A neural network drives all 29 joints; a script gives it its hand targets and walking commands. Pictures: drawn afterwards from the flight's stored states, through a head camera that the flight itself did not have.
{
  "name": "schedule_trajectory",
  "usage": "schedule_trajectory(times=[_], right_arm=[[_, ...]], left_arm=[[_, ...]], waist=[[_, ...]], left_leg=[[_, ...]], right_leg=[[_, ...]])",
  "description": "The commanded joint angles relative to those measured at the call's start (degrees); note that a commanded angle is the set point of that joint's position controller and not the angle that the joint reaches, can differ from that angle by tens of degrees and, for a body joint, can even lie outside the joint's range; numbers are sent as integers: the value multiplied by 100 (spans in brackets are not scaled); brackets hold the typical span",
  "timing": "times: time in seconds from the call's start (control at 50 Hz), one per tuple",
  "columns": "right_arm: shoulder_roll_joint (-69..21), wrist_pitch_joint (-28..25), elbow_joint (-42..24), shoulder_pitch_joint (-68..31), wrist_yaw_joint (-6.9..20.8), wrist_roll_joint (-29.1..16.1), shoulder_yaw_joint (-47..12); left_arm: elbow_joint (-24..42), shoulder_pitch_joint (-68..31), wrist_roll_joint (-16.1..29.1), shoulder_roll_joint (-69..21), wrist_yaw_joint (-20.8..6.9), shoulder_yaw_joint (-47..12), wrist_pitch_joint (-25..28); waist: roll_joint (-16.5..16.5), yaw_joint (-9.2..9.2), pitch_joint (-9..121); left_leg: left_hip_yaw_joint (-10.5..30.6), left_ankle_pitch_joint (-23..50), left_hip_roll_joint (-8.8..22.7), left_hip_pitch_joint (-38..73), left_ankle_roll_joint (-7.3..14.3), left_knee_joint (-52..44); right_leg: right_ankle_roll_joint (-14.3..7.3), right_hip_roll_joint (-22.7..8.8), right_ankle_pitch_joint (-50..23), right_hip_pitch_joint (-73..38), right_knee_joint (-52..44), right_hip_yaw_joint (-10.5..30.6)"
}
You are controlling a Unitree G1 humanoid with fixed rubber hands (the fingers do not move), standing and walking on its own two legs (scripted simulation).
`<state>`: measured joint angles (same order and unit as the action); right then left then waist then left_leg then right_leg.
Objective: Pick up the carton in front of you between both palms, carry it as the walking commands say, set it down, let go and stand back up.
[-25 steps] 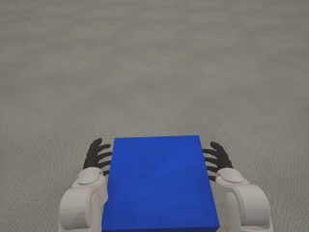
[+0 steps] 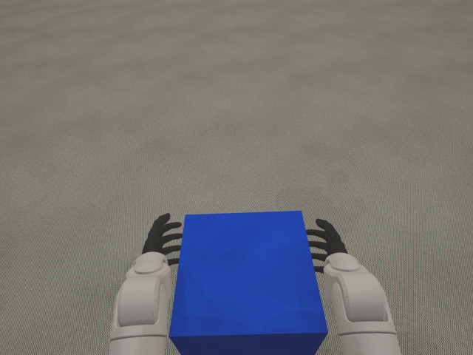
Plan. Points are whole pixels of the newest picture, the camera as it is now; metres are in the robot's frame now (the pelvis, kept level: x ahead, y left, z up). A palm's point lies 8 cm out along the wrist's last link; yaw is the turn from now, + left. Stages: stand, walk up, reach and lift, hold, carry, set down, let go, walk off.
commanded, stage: carry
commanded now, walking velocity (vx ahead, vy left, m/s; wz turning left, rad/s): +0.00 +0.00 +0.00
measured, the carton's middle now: (246, 296) +0.27 +0.00 -0.06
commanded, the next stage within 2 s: none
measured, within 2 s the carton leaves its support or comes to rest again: neither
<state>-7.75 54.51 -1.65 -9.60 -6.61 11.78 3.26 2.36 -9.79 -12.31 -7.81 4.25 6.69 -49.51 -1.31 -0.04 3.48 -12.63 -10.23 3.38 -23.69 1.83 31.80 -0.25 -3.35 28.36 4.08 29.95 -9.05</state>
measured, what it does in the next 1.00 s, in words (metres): stands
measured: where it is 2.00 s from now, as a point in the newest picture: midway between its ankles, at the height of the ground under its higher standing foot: outside the picture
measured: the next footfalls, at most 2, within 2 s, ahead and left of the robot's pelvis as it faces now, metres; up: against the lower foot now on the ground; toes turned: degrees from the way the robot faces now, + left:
right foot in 1.36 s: +0.36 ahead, -0.11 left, +0.00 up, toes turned -11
left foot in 1.60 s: +0.43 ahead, +0.11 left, +0.00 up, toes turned -3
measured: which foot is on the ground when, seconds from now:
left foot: down 0.00-1.00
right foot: down 0.00-0.98, up 1.00-1.00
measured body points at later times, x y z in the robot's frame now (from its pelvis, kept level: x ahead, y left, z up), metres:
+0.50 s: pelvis -0.03 -0.01 +0.00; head -0.03 -0.02 +0.45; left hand +0.28 +0.14 +0.04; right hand +0.27 -0.16 +0.02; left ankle +0.07 +0.11 -0.72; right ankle -0.14 -0.08 -0.72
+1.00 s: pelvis +0.04 +0.02 +0.00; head +0.05 +0.04 +0.45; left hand +0.36 +0.16 +0.03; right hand +0.35 -0.14 +0.03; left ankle +0.07 +0.12 -0.73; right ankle -0.13 -0.08 -0.70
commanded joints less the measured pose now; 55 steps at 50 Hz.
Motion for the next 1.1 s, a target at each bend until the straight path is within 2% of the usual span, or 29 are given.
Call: schedule_trajectory(times=[0.0,0.1,0.18,0.26,0.38,0.48,0.6,0.62,0.64,0.66,0.68,0.7,0.72,0.74,0.76,0.8,0.82,0.84,0.86,0.88,0.9,0.92,0.94,0.96,0.98,1.0,1.02,1.08], right_arm=[[-5003,-1293,-114,-3053,1559,-1458,-2704],[-4766,-1871,634,-3385,1671,-1213,-2408],[-4950,-2146,803,-3561,1764,-1253,-2562],[-5249,-1968,580,-3583,1813,-1435,-2872],[-5224,-1530,315,-3232,1747,-1447,-2838],[-5209,-1496,265,-3218,1745,-1399,-2754],[-5301,-1537,100,-3399,1751,-1519,-2903],[-5331,-1535,188,-3359,1753,-1513,-2904],[-5369,-1548,210,-3381,1752,-1522,-2922],[-5390,-1558,224,-3384,1753,-1527,-2932],[-5366,-1569,259,-3385,1757,-1518,-2904],[-5333,-1587,279,-3412,1765,-1494,-2876],[-5336,-1605,249,-3519,1779,-1473,-2872],[-5340,-1612,272,-3595,1797,-1452,-2855],[-5329,-1618,319,-3628,1811,-1437,-2810],[-5263,-1653,346,-3695,1813,-1422,-2678],[-5217,-1660,381,-3654,1801,-1414,-2599],[-5180,-1658,433,-3542,1787,-1415,-2571],[-5189,-1647,495,-3391,1779,-1424,-2564],[-5189,-1631,591,-3209,1782,-1413,-2531],[-5099,-1617,670,-3003,1784,-1357,-2477],[-5190,-1621,615,-3009,1789,-1377,-2467],[-5405,-1628,396,-3008,1806,-1502,-2698],[-5510,-1658,306,-2943,1843,-1559,-2817],[-5535,-1683,124,-3042,1873,-1592,-2857],[-5584,-1698,-49,-3234,1873,-1686,-2991],[-5571,-1718,-79,-3263,1861,-1731,-3041],[-5405,-1761,-381,-3411,1817,-1888,-3313]], left_arm=[[-884,-1895,1175,-5027,-1503,-2641,724],[-1636,-2238,938,-4796,-1616,-2230,1293],[-1737,-2601,1038,-4981,-1712,-2449,1554],[-1500,-2641,1210,-5301,-1740,-2808,1350],[-1304,-2217,1225,-5295,-1690,-2799,909],[-1242,-2294,1228,-5281,-1717,-2766,899],[-1068,-2388,1285,-5358,-1702,-2877,922],[-1103,-2339,1274,-5350,-1696,-2860,917],[-1115,-2339,1271,-5353,-1692,-2876,920],[-1110,-2371,1273,-5374,-1691,-2913,927],[-1124,-2396,1260,-5386,-1696,-2926,932],[-1153,-2423,1254,-5394,-1705,-2921,941],[-1136,-2509,1261,-5398,-1714,-2911,957],[-1144,-2586,1251,-5380,-1718,-2877,966],[-1156,-2645,1234,-5361,-1714,-2834,973],[-1182,-2741,1203,-5370,-1679,-2802,987],[-1239,-2705,1181,-5359,-1658,-2793,982],[-1283,-2619,1157,-5311,-1638,-2777,977],[-1322,-2483,1140,-5248,-1618,-2757,972],[-1419,-2345,1109,-5200,-1599,-2707,959],[-1463,-2249,1073,-5185,-1591,-2625,931],[-1320,-2276,1086,-5328,-1611,-2710,921],[-1283,-2260,1112,-5473,-1634,-2882,943],[-1211,-2262,1194,-5625,-1677,-3054,979],[-1143,-2220,1277,-5691,-1704,-3052,1063],[-1074,-2266,1382,-5799,-1690,-3124,1118],[-977,-2283,1428,-5812,-1669,-3147,1153],[-589,-2253,1441,-5614,-1604,-3205,1192]], waist=[[-109,-3,1260],[-120,7,1129],[-5,-5,1179],[65,-26,1257],[38,-21,1381],[-44,-13,1357],[45,-14,1396],[54,-35,1415],[-19,-50,1372],[-200,-57,1282],[-430,-75,1046],[-654,-99,706],[-809,-125,394],[-779,-128,171],[-662,-134,23],[-447,-156,56],[-471,-164,198],[-448,-131,379],[-350,-55,700],[-67,73,1243],[948,221,1788],[2176,160,1781],[1537,197,1883],[1141,202,1937],[653,190,1925],[399,189,1879],[440,179,1824],[743,147,1532]], left_leg=[[563,1682,522,1453,67,-73],[596,1384,528,1367,27,-188],[591,1347,527,1420,6,-199],[600,1436,546,1490,30,-182],[628,1724,597,1577,66,-153],[608,1731,599,1508,53,-136],[613,1768,600,1526,56,-145],[586,1311,619,1526,32,-288],[500,410,569,1518,-13,-386],[362,-438,440,1370,-60,-331],[170,-863,292,966,-142,-97],[33,-959,134,452,-212,165],[105,-889,137,9,-257,494],[242,-865,211,-356,-260,678],[288,-823,221,-652,-232,737],[183,-1077,70,-983,-131,631],[82,-1259,-20,-1049,-103,482],[-65,-1291,-151,-776,-74,101],[-210,-940,-280,116,-36,-493],[0,-342,-151,1731,97,-953],[1564,520,781,3573,562,-1126],[3378,2283,1784,4513,1132,-1574],[3279,3139,1969,4573,1315,-1432],[3129,3606,2038,4341,1315,-1340],[2784,3046,1891,4092,1079,-1359],[2372,2319,1731,3877,832,-1554],[2135,1791,1631,3621,678,-1777],[1613,1087,1399,3221,585,-2038]], right_leg=[[22,-678,-3354,538,-387,374],[0,-657,-2903,579,-510,421],[-22,-640,-2823,589,-509,451],[-62,-616,-2814,649,-428,464],[-78,-571,-2779,696,-332,461],[-36,-576,-2901,704,-326,477],[-53,-553,-2781,695,-315,471],[-60,-575,-2280,665,-470,460],[-130,-627,-1421,639,-745,517],[-292,-722,-520,612,-1128,759],[-511,-941,163,534,-1604,1163],[-714,-1210,658,472,-2046,1586],[-877,-1477,961,484,-2414,1931],[-950,-1608,852,374,-2561,2068],[-946,-1598,282,103,-2490,1977],[-882,-1429,-2237,-725,-1770,1504],[-807,-1335,-3129,-1132,-1400,1247],[-677,-1184,-3991,-1301,-1000,924],[-456,-954,-4820,-1088,-429,409],[-191,-740,-5049,-281,524,-16],[156,-338,-3605,1458,1946,-235],[270,400,-122,3017,2873,-103],[84,185,373,3267,3357,476],[37,16,348,3306,3410,636],[35,-147,255,3275,3024,688],[58,-287,-39,3163,2518,686],[67,-300,-293,2932,2139,626],[82,-128,-921,2750,1278,298]])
